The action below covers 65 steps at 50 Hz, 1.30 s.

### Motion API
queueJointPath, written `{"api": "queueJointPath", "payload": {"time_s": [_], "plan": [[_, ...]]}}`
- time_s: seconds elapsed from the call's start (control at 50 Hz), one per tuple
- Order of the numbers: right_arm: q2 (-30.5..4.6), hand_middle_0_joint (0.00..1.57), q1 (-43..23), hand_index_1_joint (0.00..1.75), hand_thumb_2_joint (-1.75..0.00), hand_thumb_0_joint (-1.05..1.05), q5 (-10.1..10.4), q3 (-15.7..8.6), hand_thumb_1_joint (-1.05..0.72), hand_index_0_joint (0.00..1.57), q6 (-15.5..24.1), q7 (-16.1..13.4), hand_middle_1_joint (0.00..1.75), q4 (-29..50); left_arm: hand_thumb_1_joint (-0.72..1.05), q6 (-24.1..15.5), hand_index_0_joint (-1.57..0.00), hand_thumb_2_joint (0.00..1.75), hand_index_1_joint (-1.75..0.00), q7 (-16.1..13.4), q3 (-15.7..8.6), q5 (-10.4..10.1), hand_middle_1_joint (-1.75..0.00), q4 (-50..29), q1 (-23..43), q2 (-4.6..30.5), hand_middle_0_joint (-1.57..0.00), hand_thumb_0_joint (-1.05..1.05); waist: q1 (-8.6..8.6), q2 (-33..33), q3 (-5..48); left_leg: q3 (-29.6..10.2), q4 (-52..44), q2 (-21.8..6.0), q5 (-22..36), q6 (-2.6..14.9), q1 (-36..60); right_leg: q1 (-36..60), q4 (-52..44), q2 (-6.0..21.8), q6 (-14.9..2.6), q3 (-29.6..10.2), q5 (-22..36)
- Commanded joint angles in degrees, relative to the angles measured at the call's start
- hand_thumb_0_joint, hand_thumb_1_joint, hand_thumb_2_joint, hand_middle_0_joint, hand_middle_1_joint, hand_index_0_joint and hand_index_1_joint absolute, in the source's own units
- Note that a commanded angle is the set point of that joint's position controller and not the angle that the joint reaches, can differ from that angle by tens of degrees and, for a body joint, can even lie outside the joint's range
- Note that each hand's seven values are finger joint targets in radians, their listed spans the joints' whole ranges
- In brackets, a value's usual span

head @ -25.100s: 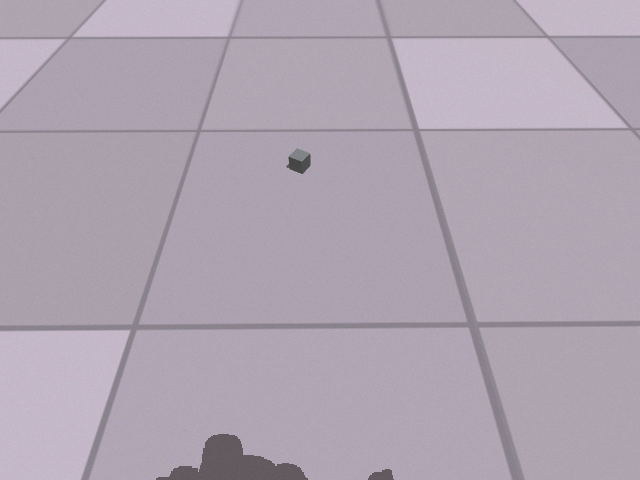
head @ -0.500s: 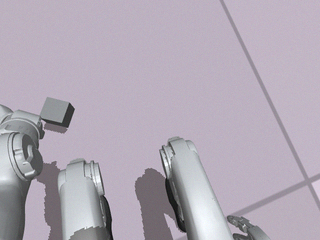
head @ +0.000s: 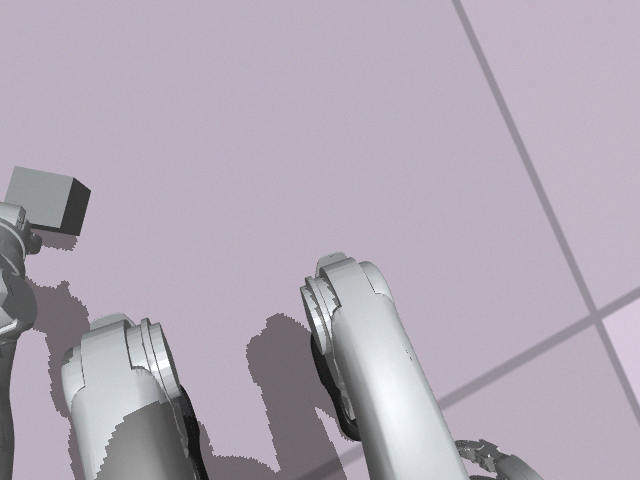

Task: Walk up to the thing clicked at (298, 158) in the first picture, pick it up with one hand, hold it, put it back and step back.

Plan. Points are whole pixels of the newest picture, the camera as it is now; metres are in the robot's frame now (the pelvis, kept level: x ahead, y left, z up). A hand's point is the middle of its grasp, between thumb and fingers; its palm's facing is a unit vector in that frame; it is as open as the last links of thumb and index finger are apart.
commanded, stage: rise first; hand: left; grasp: from above
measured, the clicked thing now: (49, 203) +0.51 +0.27 -0.30
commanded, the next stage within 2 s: none
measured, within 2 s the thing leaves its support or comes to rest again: neither
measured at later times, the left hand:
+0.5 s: hand out of the picture +0.45 +0.30 -0.18, palm faces -0.13 -0.44 -0.89, open 14.3 cm
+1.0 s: hand out of the picture +0.46 +0.30 -0.19, palm faces -0.12 -0.44 -0.89, open 14.3 cm
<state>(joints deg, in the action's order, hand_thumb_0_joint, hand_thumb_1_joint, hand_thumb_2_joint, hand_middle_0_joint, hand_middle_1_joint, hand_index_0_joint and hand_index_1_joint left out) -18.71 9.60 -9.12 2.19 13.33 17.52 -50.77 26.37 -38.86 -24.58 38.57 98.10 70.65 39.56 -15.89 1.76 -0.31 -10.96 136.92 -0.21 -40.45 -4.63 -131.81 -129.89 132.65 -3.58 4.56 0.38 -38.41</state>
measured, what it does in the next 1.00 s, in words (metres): stands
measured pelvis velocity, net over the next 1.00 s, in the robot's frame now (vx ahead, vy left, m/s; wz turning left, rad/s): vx -0.01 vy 0.01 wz -0.07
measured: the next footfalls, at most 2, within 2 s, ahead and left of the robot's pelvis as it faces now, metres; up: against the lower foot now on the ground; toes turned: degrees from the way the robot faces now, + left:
none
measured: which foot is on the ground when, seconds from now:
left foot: down 0.00-1.00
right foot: down 0.00-1.00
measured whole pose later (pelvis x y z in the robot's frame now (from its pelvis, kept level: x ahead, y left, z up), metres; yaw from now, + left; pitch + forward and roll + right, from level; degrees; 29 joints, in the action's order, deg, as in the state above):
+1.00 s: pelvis -0.01 +0.01 +0.00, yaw -4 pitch +31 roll -11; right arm -19.9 9.2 -10.9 8.4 15.4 21.0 -49.3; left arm 26.5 -44.3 -22.9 37.5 103.6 75.1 49.0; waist -22.0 -1.4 -6.6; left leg -14.4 139.4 0.2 -39.9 -3.3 -131.6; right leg -126.7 131.2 -3.7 4.7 3.7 -37.2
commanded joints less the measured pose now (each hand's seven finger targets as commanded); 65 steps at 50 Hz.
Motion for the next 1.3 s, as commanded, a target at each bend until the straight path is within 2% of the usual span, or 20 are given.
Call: {"api": "queueJointPath", "payload": {"time_s": [0.0, 0.18, 0.24, 0.26, 0.3, 0.4, 0.44, 0.56, 0.6, 0.66, 0.7, 0.78, 0.86, 0.88, 0.96, 1.0, 1.08, 1.14, 1.22, 1.28], "plan": [[-14.37, 0.2, 14.45, 0.3, -0.9, 0.0, 0.15, -2.9, -0.91, 0.2, 0.13, 0.22, 0.3, -1.23, -0.56, 0.03, -0.07, 1.02, -1.02, -2.24, 1.62, 1.07, -1.0, -4.75, 16.85, 13.83, -0.09, 0.0, -1.95, 12.15, 41.68, 8.49, -11.07, -1.12, 14.26, 5.21, 24.52, 27.0, -13.81, 0.14, -4.44, 8.92, 16.72], [-15.55, 0.2, 13.92, 0.3, -0.9, 0.0, -1.05, -1.45, -0.91, 0.2, 0.64, 0.3, 0.3, -1.81, -0.57, -0.57, -0.07, 1.03, -1.02, -4.41, 1.52, 1.79, -1.0, -2.44, 20.71, 16.74, -0.09, 0.0, -4.28, 15.16, 37.52, 7.16, -11.33, -1.2, 10.23, 5.16, 25.45, 23.59, -13.24, 0.09, -4.94, 10.45, 12.85], [-16.09, 0.2, 12.97, 0.3, -0.9, 0.0, -1.43, -1.07, -0.91, 0.2, 0.91, 0.53, 0.3, -2.18, -0.56, -0.77, -0.08, 1.02, -1.02, -4.61, 2.27, 2.13, -1.0, -1.98, 20.29, 17.05, -0.1, 0.0, -4.5, 16.99, 35.57, 7.11, -11.22, -1.09, 8.67, 5.25, 24.89, 22.44, -13.25, 0.08, -5.08, 10.84, 11.58], [-16.13, 0.2, 12.9, 0.3, -0.9, 0.0, -1.69, -0.96, -0.91, 0.2, 0.95, 0.66, 0.3, -2.17, -0.57, -0.7, -0.07, 1.02, -1.03, -4.51, 2.98, 2.31, -1.01, -2.54, 20.53, 16.4, -0.09, 0.0, -5.3, 16.92, 35.6, 6.98, -11.2, -1.0, 8.73, 5.28, 25.92, 22.74, -13.36, 0.14, -5.0, 11.06, 11.79], [-16.5, 0.2, 12.99, 0.3, -0.9, 0.0, -1.52, -0.81, -0.91, 0.2, 1.13, 0.76, 0.3, -2.25, -0.61, -0.86, -0.04, 1.1, -1.02, -4.69, 2.87, 1.98, -0.96, -2.29, 20.14, 16.93, -0.09, 0.0, -4.89, 16.3, 35.28, 6.96, -11.11, -1.09, 8.06, 5.38, 24.49, 23.82, -13.96, -0.1, -4.87, 10.85, 11.22], [-17.28, 0.2, 14.13, 0.3, -0.9, 0.0, -1.09, -0.72, -0.91, 0.2, 1.28, 1.42, 0.3, -1.3, -0.6, -0.38, -0.06, 1.05, -1.02, -5.57, 2.43, 0.59, -0.98, -2.15, 19.93, 15.88, -0.1, 0.0, -5.59, 17.92, 36.87, 6.29, -11.32, -1.33, 10.82, 4.81, 26.92, 24.21, -13.61, -0.24, -5.12, 11.63, 14.01], [-17.33, 0.2, 14.25, 0.3, -0.9, 0.0, -1.31, -0.39, -0.91, 0.2, 1.17, 1.73, 0.3, -0.9, -0.61, -0.26, -0.06, 1.05, -1.02, -5.51, 2.87, 0.57, -0.98, -2.29, 20.3, 15.99, -0.1, 0.0, -6.23, 17.39, 36.6, 6.18, -11.25, -1.28, 11.33, 4.93, 27.02, 24.6, -13.43, -0.21, -5.06, 11.69, 14.58], [-18.02, 0.2, 13.64, 0.3, -0.9, 0.0, -1.01, -0.01, -0.91, 0.2, 0.85, 2.24, 0.3, -0.76, -0.59, 0.06, -0.06, 1.03, -1.02, -6.68, 2.16, 1.19, -0.99, -2.14, 20.45, 18.21, -0.09, 0.0, -5.87, 19.31, 35.77, 5.77, -11.35, -1.56, 11.83, 4.86, 27.78, 24.25, -13.19, -0.15, -5.17, 12.25, 15.41], [-17.81, 0.2, 13.33, 0.3, -0.9, 0.0, -1.28, 0.45, -0.91, 0.2, 0.76, 2.45, 0.3, -1.02, -0.59, 0.22, -0.07, 1.03, -1.03, -6.6, 3.41, 1.8, -1.0, -1.74, 20.06, 17.92, -0.09, 0.0, -6.43, 19.29, 34.24, 5.99, -11.02, -1.44, 11.34, 5.12, 26.87, 24.21, -13.34, -0.35, -5.06, 12.1, 15.42], [-18.66, 0.2, 12.84, 0.3, -0.9, 0.0, -1.45, 0.24, -0.91, 0.2, 0.9, 2.64, 0.3, -1.17, -0.57, 0.31, -0.08, 1.01, -1.02, -6.93, 2.57, 1.68, -0.99, -3.15, 21.34, 20.06, -0.1, 0.0, -6.51, 19.42, 34.28, 5.76, -10.91, -1.39, 10.51, 5.48, 27.26, 23.83, -13.62, -0.07, -4.84, 12.42, 14.72], [-18.53, 0.2, 13.51, 0.3, -0.9, 0.0, -1.18, 0.68, -0.91, 0.2, 1.06, 2.72, 0.3, -1.04, -0.6, 0.1, -0.06, 1.04, -1.02, -7.12, 3.2, 1.32, -0.99, -0.94, 20.22, 18.18, -0.09, 0.0, -7.32, 19.03, 33.21, 5.43, -11.38, -1.51, 9.37, 5.23, 27.06, 23.9, -13.86, -0.41, -5.11, 12.55, 13.76], [-18.57, 0.2, 13.85, 0.3, -0.9, 0.0, -1.48, 1.09, -0.91, 0.2, 1.34, 3.08, 0.3, -1.4, -0.6, -0.11, -0.07, 1.04, -1.02, -7.0, 3.7, 0.67, -0.99, -0.86, 20.92, 17.8, -0.1, 0.0, -8.55, 18.66, 31.64, 5.07, -11.75, -1.51, 8.55, 5.25, 26.88, 23.73, -14.08, -0.36, -5.05, 12.84, 13.09], [-19.0, 0.2, 14.07, 0.3, -0.9, 0.0, -1.09, 1.76, -0.91, 0.2, 1.69, 3.38, 0.3, -0.65, -0.59, -0.24, -0.07, 1.03, -1.03, -7.49, 3.48, 0.36, -1.0, -0.09, 21.2, 18.56, -0.1, 0.0, -8.58, 19.67, 31.98, 4.5, -11.6, -1.65, 8.69, 5.0, 27.75, 23.08, -14.09, -0.43, -5.22, 12.8, 13.33], [-18.96, 0.2, 13.78, 0.3, -0.9, 0.0, -1.64, 1.73, -0.91, 0.2, 1.7, 3.44, 0.3, -1.14, -0.58, -0.24, -0.07, 1.02, -1.03, -7.33, 3.78, 0.45, -1.01, -0.62, 21.52, 18.71, -0.09, 0.0, -9.42, 18.29, 31.03, 4.47, -11.46, -1.48, 8.2, 5.26, 26.83, 23.46, -14.33, -0.17, -4.87, 13.08, 12.84], [-19.59, 0.2, 13.66, 0.3, -0.9, 0.0, -1.55, 2.31, -0.91, 0.2, 2.09, 3.62, 0.3, -0.91, -0.6, -0.3, -0.06, 1.03, -1.04, -7.5, 3.98, 0.11, -1.01, -1.69, 22.38, 19.81, -0.09, 0.0, -9.53, 19.34, 30.58, 4.2, -12.16, -1.6, 8.26, 5.08, 27.66, 24.26, -14.16, -0.19, -4.87, 13.34, 13.33], [-19.9, 0.2, 13.88, 0.3, -0.9, 0.0, -0.89, 2.41, -0.91, 0.2, 1.98, 3.66, 0.3, -0.31, -0.6, 0.02, -0.06, 1.03, -1.03, -8.06, 3.45, 0.33, -1.0, -2.01, 23.31, 20.8, -0.09, 0.0, -8.62, 20.81, 33.42, 3.97, -11.77, -1.94, 9.91, 4.77, 30.12, 24.59, -13.86, -0.37, -5.12, 13.34, 14.8], [-19.88, 0.2, 14.3, 0.3, -0.9, 0.0, -0.84, 2.62, -0.91, 0.2, 1.81, 4.3, 0.3, 0.03, -0.61, 0.54, -0.05, 1.04, -1.04, -8.9, 3.4, 0.74, -1.01, -1.74, 23.22, 20.72, -0.08, 0.0, -9.1, 22.45, 33.07, 3.71, -11.93, -2.0, 10.87, 4.53, 30.71, 24.3, -13.54, -0.13, -5.27, 13.5, 16.05], [-19.77, 0.2, 13.6, 0.3, -0.9, 0.0, -1.13, 2.76, -0.92, 0.2, 1.9, 4.41, 0.3, -0.19, -0.61, 1.26, -0.06, 1.03, -1.04, -8.5, 3.76, -0.33, -1.01, -2.81, 23.29, 20.68, -0.09, 0.0, -9.53, 21.3, 31.4, 4.61, -11.21, -1.73, 10.49, 5.15, 28.71, 25.36, -14.33, -0.28, -4.64, 13.49, 15.96], [-20.31, 0.2, 14.78, 0.3, -0.9, 0.0, -0.22, 2.53, -0.91, 0.2, 1.43, 4.86, 0.3, 0.89, -0.61, 2.02, -0.05, 1.04, -1.04, -8.51, 3.25, -0.24, -1.0, -3.03, 22.57, 21.52, -0.08, 0.0, -8.76, 21.95, 34.82, 4.22, -11.07, -2.08, 13.08, 4.75, 30.59, 26.19, -13.92, -0.57, -4.89, 13.49, 17.88], [-20.19, 0.2, 14.92, 0.3, -0.9, 0.0, 0.12, 2.46, -0.91, 0.2, 1.12, 4.92, 0.3, 0.66, -0.61, 2.39, -0.06, 1.03, -1.04, -7.73, 3.64, -0.47, -1.01, -2.6, 21.94, 21.37, -0.08, 0.0, -8.71, 20.85, 33.13, 4.31, -11.57, -1.94, 11.73, 4.87, 27.95, 26.48, -14.3, -0.73, -4.83, 13.31, 16.73]]}}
